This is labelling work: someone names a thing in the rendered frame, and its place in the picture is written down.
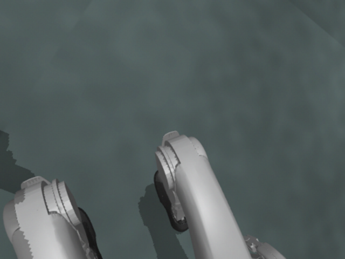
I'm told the right robot hand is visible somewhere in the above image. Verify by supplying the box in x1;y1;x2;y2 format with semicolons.
243;235;286;259

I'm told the right robot foot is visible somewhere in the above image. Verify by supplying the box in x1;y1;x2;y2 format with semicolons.
154;170;189;232

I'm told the left robot foot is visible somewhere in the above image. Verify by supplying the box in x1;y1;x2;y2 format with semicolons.
78;207;102;259

